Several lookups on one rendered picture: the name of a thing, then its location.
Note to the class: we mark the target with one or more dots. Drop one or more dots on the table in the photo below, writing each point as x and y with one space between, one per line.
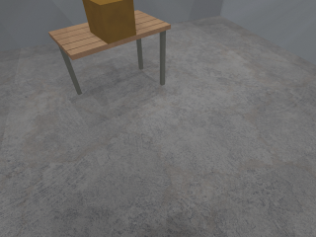
78 41

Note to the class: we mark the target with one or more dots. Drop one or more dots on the carton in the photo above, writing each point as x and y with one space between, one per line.
110 20

